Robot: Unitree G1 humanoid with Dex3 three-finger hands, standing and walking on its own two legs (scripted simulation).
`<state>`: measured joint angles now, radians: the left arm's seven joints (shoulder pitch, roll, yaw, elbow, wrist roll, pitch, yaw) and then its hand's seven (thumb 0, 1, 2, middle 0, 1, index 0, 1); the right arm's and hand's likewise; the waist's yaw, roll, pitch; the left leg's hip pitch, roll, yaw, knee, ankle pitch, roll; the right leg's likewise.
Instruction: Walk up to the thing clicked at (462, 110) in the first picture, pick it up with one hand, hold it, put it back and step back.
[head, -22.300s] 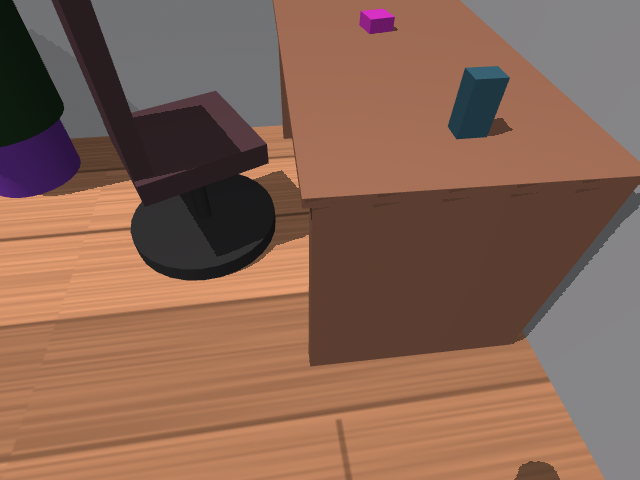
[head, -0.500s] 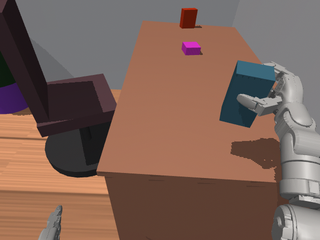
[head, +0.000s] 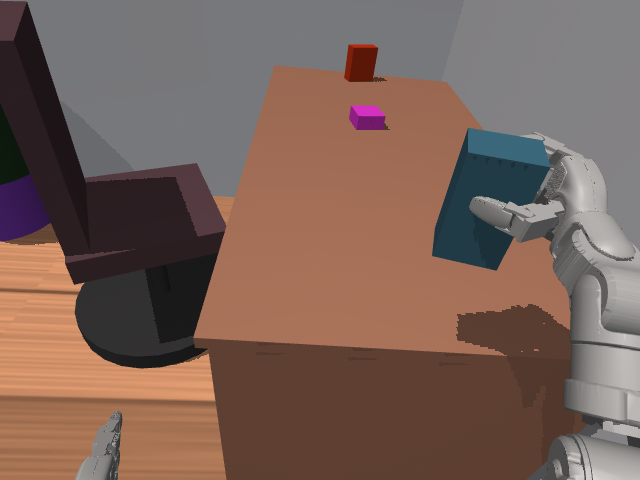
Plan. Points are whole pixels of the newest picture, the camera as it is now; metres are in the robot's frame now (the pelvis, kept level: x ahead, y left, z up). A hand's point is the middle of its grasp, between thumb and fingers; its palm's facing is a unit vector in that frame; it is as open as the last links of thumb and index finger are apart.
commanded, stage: lift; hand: right
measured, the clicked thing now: (483, 202) +0.37 -0.16 +0.24
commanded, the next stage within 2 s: hold in 0.04 s
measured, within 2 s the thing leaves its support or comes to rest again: neither
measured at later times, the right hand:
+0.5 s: hand (521, 173) +0.35 -0.18 +0.29, palm faces +0.14 +0.99 +0.01, open 9.8 cm
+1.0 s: hand (525, 179) +0.35 -0.19 +0.29, palm faces +0.14 +0.99 +0.01, open 9.8 cm
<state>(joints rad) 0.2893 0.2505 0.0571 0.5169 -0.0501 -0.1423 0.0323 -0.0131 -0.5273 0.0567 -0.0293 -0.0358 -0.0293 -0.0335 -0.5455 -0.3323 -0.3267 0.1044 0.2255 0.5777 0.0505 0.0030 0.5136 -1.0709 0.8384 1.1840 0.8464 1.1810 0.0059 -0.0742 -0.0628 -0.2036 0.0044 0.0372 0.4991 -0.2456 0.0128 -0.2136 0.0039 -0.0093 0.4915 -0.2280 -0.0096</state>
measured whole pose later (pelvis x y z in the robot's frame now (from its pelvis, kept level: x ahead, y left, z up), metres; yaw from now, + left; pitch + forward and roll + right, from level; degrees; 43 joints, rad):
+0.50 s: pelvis +0.00 +0.00 +0.00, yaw +0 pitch -4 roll +0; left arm 0.27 0.25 0.06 0.57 -0.05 -0.18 0.03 -0.01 -0.54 0.06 -0.04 -0.04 -0.03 -0.04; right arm -0.57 -0.33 -0.34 0.00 0.24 0.70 0.03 0.00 0.50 -1.06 0.83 1.19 0.84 1.18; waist 0.00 -0.08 -0.07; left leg -0.17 0.01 0.04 0.48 -0.24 0.01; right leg -0.18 0.01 -0.01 0.47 -0.22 -0.01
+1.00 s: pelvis +0.01 +0.00 +0.00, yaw +0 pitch -4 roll +0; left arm 0.25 0.25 0.05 0.60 -0.06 -0.19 0.02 -0.01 -0.55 0.06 -0.04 -0.04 -0.03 -0.04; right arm -0.55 -0.33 -0.34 -0.05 0.25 0.79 0.03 0.00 0.50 -1.05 0.83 1.19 0.84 1.19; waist 0.00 -0.08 -0.08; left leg -0.16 0.01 0.04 0.47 -0.24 0.01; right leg -0.18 0.01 0.00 0.47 -0.23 -0.01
